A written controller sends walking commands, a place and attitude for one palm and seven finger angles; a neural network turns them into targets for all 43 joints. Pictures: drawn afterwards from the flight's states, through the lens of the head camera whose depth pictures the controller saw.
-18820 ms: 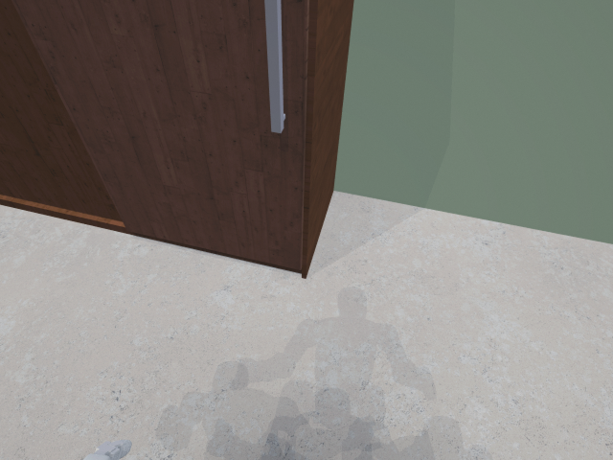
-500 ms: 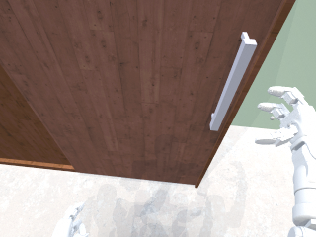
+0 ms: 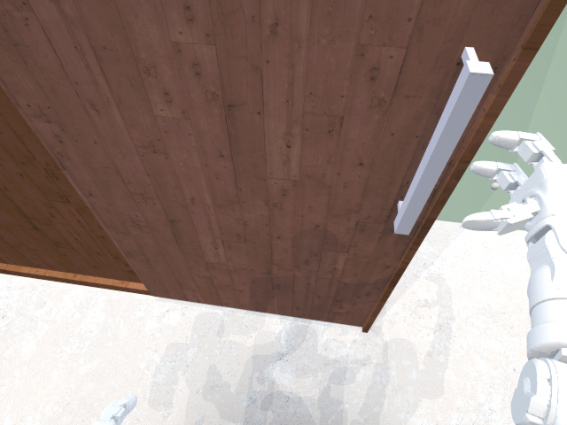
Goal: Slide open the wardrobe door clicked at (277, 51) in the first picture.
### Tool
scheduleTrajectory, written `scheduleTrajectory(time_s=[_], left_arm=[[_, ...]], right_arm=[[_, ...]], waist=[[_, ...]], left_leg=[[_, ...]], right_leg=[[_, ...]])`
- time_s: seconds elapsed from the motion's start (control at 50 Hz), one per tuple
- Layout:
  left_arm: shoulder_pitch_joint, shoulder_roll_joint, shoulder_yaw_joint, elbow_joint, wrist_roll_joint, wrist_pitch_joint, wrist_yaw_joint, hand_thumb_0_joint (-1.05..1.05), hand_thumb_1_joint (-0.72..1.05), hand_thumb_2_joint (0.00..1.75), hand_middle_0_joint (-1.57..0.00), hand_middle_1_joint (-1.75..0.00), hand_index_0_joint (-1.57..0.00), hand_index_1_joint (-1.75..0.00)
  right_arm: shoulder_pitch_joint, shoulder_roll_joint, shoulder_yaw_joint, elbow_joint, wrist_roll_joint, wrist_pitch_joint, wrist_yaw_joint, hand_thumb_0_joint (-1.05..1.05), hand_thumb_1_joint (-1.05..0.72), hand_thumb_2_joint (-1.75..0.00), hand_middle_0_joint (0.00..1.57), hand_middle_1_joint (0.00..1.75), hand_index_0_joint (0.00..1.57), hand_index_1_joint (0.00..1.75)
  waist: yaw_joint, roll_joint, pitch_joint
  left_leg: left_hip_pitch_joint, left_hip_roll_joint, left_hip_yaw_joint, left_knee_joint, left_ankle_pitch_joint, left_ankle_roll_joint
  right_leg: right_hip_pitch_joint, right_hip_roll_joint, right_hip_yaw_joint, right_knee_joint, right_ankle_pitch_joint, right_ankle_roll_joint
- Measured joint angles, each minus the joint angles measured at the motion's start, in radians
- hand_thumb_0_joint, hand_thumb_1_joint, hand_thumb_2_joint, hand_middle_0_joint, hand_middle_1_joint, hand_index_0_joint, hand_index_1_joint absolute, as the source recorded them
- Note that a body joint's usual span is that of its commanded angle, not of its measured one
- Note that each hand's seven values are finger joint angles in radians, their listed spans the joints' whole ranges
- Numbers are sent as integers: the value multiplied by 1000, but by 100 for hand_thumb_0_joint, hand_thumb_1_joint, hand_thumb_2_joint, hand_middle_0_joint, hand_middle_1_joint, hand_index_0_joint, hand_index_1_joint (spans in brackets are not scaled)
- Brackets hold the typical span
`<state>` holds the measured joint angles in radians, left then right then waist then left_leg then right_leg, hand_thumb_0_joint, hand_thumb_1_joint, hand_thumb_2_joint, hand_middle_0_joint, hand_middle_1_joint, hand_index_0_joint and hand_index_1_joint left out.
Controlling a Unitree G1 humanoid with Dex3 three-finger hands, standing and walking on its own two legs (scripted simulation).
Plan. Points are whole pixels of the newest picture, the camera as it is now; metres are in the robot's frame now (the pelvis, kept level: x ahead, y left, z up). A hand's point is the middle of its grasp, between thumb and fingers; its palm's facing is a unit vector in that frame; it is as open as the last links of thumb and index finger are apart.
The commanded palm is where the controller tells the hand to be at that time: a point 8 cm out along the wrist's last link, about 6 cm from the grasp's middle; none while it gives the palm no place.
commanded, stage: move the hooked fingers beside the handle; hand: right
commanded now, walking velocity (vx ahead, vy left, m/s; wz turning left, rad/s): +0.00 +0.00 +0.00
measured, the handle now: (429, 157) +0.50 -0.16 +0.11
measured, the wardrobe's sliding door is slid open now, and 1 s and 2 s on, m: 0.00 0.00 0.00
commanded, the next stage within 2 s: feel for the door with the fingertips in 0.94 s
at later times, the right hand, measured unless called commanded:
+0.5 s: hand (489, 185) +0.44 -0.22 +0.12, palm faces +0.04 +1.00 +0.02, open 14.0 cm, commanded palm +0.41 -0.27 +0.13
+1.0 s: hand (487, 181) +0.44 -0.22 +0.13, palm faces +0.05 +1.00 +0.00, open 14.0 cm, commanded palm +0.41 -0.27 +0.13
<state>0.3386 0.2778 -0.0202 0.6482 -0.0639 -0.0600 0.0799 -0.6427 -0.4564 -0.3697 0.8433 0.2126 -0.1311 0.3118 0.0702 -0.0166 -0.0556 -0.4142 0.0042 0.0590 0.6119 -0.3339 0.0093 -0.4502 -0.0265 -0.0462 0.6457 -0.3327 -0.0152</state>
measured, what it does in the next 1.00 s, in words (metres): stands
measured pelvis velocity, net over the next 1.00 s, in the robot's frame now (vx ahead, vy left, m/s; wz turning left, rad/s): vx -0.01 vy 0.00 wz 0.01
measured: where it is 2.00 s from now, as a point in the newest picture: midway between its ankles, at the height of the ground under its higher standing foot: outside the picture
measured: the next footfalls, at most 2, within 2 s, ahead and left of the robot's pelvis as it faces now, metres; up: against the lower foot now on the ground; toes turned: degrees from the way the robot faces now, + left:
none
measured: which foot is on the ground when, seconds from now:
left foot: down 0.00-1.00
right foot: down 0.00-1.00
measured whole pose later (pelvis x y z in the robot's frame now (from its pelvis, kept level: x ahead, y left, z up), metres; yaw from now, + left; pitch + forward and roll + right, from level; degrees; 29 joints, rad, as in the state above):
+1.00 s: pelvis -0.01 +0.00 +0.00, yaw +0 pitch +9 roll +1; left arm 0.37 0.27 -0.02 0.63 -0.06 -0.01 0.07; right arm -0.72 -0.47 -0.36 0.95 0.18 -0.20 0.28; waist 0.08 -0.01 -0.06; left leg -0.47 0.00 0.05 0.64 -0.33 0.01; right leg -0.51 -0.04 -0.05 0.69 -0.34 -0.02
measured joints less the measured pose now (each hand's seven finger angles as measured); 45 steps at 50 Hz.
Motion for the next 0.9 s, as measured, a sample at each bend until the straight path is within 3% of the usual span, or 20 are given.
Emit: scheduleTrajectory(time_s=[0.26, 0.7, 0.9], left_arm=[[26, -3, -1, 1, 5, 34, -13, 1, 91, 89, -21, -30, -20, -30], [11, -5, -3, -8, 4, 34, -14, 1, 91, 89, -21, -30, -20, -30], [22, -9, -8, -21, 5, 43, -18, 1, 91, 89, -21, -30, -20, -30]], right_arm=[[-70, -22, -15, 100, -19, -49, -7, -1, 50, -30, 30, 120, 30, 120], [-101, 3, 27, 119, -26, -57, -38, -1, 50, -30, 30, 120, 30, 120], [-79, -10, -1, 117, -37, -70, -44, -1, 50, -30, 30, 120, 30, 120]], waist=[[14, 1, -8], [14, -2, -7], [18, 3, -8]], left_leg=[[-37, -5, -7, 16, 0, 0], [-55, -1, -3, 30, 3, -4], [-58, -7, -10, 33, 1, -1]], right_leg=[[-36, -6, -6, 20, -5, -1], [-57, -2, -2, 37, -3, -5], [-56, -8, -8, 39, -7, -3]])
